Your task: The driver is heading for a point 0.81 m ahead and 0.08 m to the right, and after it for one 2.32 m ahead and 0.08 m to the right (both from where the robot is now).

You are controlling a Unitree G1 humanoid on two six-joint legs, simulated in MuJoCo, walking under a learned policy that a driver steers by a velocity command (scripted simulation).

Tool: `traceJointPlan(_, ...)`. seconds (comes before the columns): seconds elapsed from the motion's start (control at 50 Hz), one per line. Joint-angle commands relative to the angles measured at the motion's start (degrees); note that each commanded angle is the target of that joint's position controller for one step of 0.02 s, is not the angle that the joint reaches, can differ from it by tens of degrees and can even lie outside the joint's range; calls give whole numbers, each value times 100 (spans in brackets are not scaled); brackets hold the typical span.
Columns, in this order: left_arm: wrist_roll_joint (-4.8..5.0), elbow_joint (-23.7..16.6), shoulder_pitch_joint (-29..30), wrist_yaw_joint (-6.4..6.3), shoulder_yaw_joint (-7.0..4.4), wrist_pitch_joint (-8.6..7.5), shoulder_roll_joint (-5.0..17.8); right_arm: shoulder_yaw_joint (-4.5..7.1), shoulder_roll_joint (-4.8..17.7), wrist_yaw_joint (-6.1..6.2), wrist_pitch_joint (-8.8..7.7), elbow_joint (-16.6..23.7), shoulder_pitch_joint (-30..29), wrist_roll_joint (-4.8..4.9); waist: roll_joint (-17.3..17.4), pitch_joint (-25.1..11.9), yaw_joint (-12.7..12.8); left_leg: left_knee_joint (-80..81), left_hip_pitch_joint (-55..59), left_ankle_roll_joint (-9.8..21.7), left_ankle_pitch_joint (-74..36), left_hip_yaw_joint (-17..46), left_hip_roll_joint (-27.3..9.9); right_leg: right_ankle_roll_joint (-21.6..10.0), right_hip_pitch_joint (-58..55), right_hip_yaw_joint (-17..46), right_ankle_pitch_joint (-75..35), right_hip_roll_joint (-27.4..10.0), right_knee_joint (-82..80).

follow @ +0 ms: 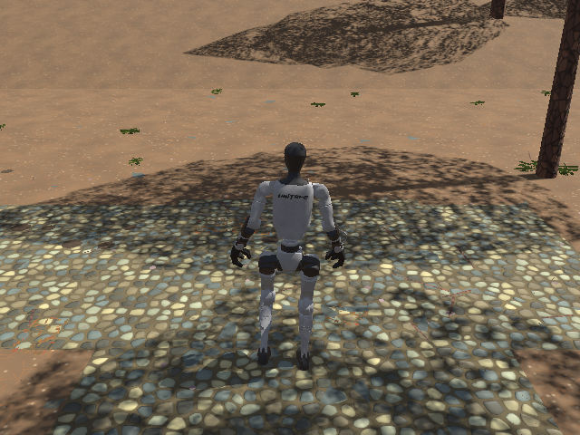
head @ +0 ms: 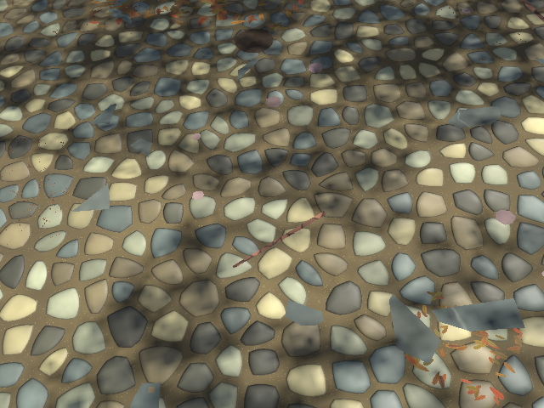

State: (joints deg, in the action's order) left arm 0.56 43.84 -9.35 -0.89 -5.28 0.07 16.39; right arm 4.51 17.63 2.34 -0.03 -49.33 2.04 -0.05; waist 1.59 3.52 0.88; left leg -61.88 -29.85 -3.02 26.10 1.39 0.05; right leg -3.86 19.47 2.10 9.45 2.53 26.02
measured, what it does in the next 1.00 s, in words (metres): walks ahead, turning right: left foot, then right foot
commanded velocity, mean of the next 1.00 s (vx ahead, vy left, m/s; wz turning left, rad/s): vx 0.16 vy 0.00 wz -0.35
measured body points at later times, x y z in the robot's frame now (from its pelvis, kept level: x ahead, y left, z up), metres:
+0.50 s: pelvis +0.01 +0.04 +0.00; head +0.05 +0.06 +0.45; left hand +0.24 +0.29 -0.11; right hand +0.04 -0.26 -0.10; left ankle +0.04 +0.16 -0.74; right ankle -0.04 -0.09 -0.66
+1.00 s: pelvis +0.11 -0.03 +0.00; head +0.13 -0.05 +0.45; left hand +0.21 +0.24 -0.11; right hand +0.20 -0.33 -0.11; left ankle +0.32 +0.07 -0.69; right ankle -0.04 -0.09 -0.74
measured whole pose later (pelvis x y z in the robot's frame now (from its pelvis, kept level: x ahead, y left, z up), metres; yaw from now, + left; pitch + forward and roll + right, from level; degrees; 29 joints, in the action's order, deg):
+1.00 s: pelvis +0.11 -0.03 +0.00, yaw -20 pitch +2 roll +0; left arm 0.5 46.2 -23.9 -0.3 -3.0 -3.5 15.0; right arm 3.1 17.6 -2.6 -4.5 -45.7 5.8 0.9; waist 2.7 1.0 3.7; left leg -39.2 -36.9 -0.7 1.2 -0.3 -5.0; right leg -1.8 -3.6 0.4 16.3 1.5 10.9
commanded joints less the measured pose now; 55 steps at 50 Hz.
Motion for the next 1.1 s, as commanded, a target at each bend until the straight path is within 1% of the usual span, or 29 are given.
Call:
traceJointPlan(0.02, 1, -407, 18, -95, -244, -40, 993, 100, 400, 52, -29, 259, 170, 28, -739, -1133, -123, 575, -270, -99, -329, 226, 3, -1061, -1339, 1550, -2580, -1384, -579)
traceJointPlan(0.14, -6, -502, 146, -149, -253, 63, 1073, 90, 397, 17, -37, 314, 45, 42, -981, -972, -12, 1701, 343, -178, -654, 338, 140, -927, -817, 1978, -959, -1202, -709)
traceJointPlan(0.2, -13, -555, 211, -134, -235, 102, 1057, 107, 462, -45, -122, 338, 132, 70, -1109, -935, 0, 2242, 619, -104, -560, 378, 201, -867, -839, 2338, -872, -1164, -627)
traceJointPlan(0.26, 42, -651, 395, -161, -200, 173, 1028, 138, 502, -140, -224, 256, 580, 87, -1130, -983, -245, 3498, 1335, 63, -1086, 283, 235, -646, -810, 2527, -1121, -972, -309)
traceJointPlan(0.28, 71, -687, 399, -183, -170, 206, 959, 177, 591, -162, -237, 184, 821, 72, -1026, -987, -350, 4137, 1863, 167, -1667, 283, 65, -424, -559, 2410, -813, -758, -101)
traceJointPlan(0.3, 52, -725, 216, -190, -97, 223, 704, 262, 957, -142, -213, 178, 983, -27, -264, -1092, -246, 4407, 2578, 507, -1901, 1089, -922, -118, 159, 1927, 392, -319, 753)
traceJointPlan(0.32, 91, -887, -9, -166, -77, 173, 530, 339, 1425, -109, -140, 221, 768, -172, 1411, -846, 112, 4587, 2747, 1414, -3025, 2526, -2049, 199, 1418, 782, 2420, 717, 1812)
traceJointPlan(0.34, -13, -822, -3, -132, -223, 101, 1069, 255, 1080, -103, -160, 411, 553, -299, 1187, -796, 0, 4645, 2327, 1938, -3283, 2830, -2513, 430, 1553, 831, 2679, 304, 3196)
traceJointPlan(0.36, 36, -695, -128, -104, -331, 112, 1320, 172, 784, -68, -167, 552, 231, -254, 737, -724, 127, 4545, 2160, 1777, -3202, 2200, -2195, 487, 1455, 827, 2258, 164, 3751)
traceJointPlan(0.38, 41, -554, -265, -118, -340, 176, 1220, 137, 642, -47, -156, 606, 5, -155, 563, -595, 210, 4463, 2101, 1480, -2959, 1608, -1770, 586, 1455, 702, 1906, 109, 4009)
traceJointPlan(0.4, 0, -504, -295, -136, -305, 230, 1068, 100, 545, -30, -152, 619, 26, -53, 552, -524, 120, 4432, 2155, 1367, -2830, 1333, -1556, 687, 1555, 683, 1615, 103, 4273)
traceJointPlan(0.42, 6, -519, -283, -123, -252, 262, 880, 66, 531, -13, -134, 590, 122, -22, 567, -457, 67, 4428, 2115, 1394, -2993, 1119, -1451, 763, 1546, 636, 1505, 124, 4432)
traceJointPlan(0.48, 66, -730, 96, -117, -126, 222, 629, 73, 630, 21, -66, 475, 567, -51, 721, -437, -207, 4447, 2524, 1547, -3200, 800, -1344, 883, 1586, 374, 1356, 61, 3639)
traceJointPlan(0.54, 24, -847, 340, -41, 27, 160, 422, 120, 815, -3, -64, 394, 834, 48, 911, -594, -439, 4816, 2626, 1517, -1036, 878, -1379, 842, 1073, 17, 1354, -240, 2301)
traceJointPlan(0.6, 45, -806, 351, 47, 69, 52, 481, 165, 1020, -102, -115, 339, 954, 95, 999, -334, -486, 5036, 2066, 1506, -327, 914, -1440, 637, 184, -408, 1543, -215, 1223)
traceJointPlan(0.64, 55, -630, 39, 80, 50, -42, 503, 163, 1052, -170, -144, 298, 950, 199, 762, -215, -267, 4913, 1749, 1461, -244, 865, -1425, 392, -566, -558, 790, -138, 146)
traceJointPlan(0.66, 56, -472, -251, 84, 36, -77, 492, 130, 962, -203, -160, 273, 954, 222, 663, -214, -103, 4715, 1489, 1379, -326, 793, -1354, 251, -1137, -618, 497, -73, -363)
traceJointPlan(0.68, 85, -323, -667, 59, -6, -93, 570, 44, 713, -240, -207, 253, 953, 185, 529, -391, 109, 4333, 1082, 1177, -465, 630, -1213, 123, -1939, -426, 462, -172, -530)
traceJointPlan(0.7, 89, -184, -1277, 15, -58, -108, 750, -106, 250, -304, -274, 337, 775, 71, -67, -716, 353, 3156, 384, 798, -411, 113, -810, -71, -2888, 555, 518, -906, -683)
traceJointPlan(0.72, 53, -203, -1537, -2, -205, -97, 1455, -180, -28, -342, -407, 658, 608, -48, -1554, -790, 318, 1586, -1096, 368, 445, -646, -109, -767, -3405, 2480, 854, -2148, -982)
traceJointPlan(0.74, -27, -162, -1700, 60, -204, -213, 1379, -35, 520, -309, -490, 794, 187, 117, -1289, -424, 595, 505, -1667, 337, 936, -176, -221, -1429, -2823, 3313, 1552, -2595, -1440)
traceJointPlan(0.76, -31, -210, -1390, 79, -93, -319, 1030, 50, 754, -333, -514, 780, 274, 240, -1083, 12, 381, 107, -1985, 434, 453, 45, -505, -1328, -2642, 2939, 2029, -2370, -1552)
traceJointPlan(0.78, -28, -250, -1159, 91, -25, -394, 806, 58, 730, -362, -525, 662, 392, 255, -1116, 184, 276, 64, -2039, 517, -72, 79, -631, -1109, -2509, 2461, 2111, -2035, -1675)
traceJointPlan(0.84, -42, -306, -928, 81, 48, -433, 646, 49, 573, -420, -563, 596, 383, 101, -880, 233, 122, 421, -1835, 444, -1263, 2, -735, -834, -2247, 1526, 411, -1645, -1908)
traceJointPlan(0.9, -26, -250, -1034, 47, 21, -432, 707, -52, 290, -462, -555, 679, 177, 65, -698, 117, 151, 1312, -1443, 225, -2058, -173, -618, -794, -1999, 793, -581, -1390, -1944)
traceJointPlan(0.96, -7, -126, -1285, 22, -16, -442, 844, -151, 139, -496, -550, 893, -348, 95, -736, 228, 323, 2353, -853, 169, -2714, -316, -411, -729, -1610, 442, -686, -1313, -2010)
traceJointPlan(1.0, 28, -19, -1469, 24, -34, -452, 906, -171, 168, -538, -550, 1014, -582, 124, -724, 331, 368, 2729, -652, 246, -2856, -312, -326, -723, -1615, 440, -633, -1454, -2024)
traceJointPlan(1.06, 86, 94, -1494, 13, -63, -433, 965, -146, 332, -605, -575, 1128, -627, 138, -729, 366, 211, 3106, -558, 494, -2647, -190, -300, -606, -2064, 447, -1054, -1720, -1808)
traceJointPlan(1.1, 58, 123, -1448, -2, -94, -383, 1074, -78, 514, -597, -581, 1095, -318, 126, -827, 64, -15, 3164, 3, 673, -2287, -338, -102, -484, -2359, 364, -2482, -1747, -1276)
Velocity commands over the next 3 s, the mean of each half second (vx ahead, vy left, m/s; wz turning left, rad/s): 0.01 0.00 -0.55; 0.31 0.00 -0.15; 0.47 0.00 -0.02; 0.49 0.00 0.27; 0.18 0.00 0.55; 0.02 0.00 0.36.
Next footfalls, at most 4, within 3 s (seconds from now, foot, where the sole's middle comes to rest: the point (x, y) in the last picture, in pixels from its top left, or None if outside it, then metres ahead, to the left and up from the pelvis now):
0.30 left None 0.08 0.15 -0.78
0.70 right None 0.00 -0.10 -0.78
1.14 left None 0.41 0.02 -0.78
1.68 right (434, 327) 0.61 -0.32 -0.78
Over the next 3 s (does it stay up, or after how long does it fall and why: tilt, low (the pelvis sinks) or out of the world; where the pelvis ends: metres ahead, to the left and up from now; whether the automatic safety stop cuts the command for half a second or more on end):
stays up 0.84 -0.24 0.00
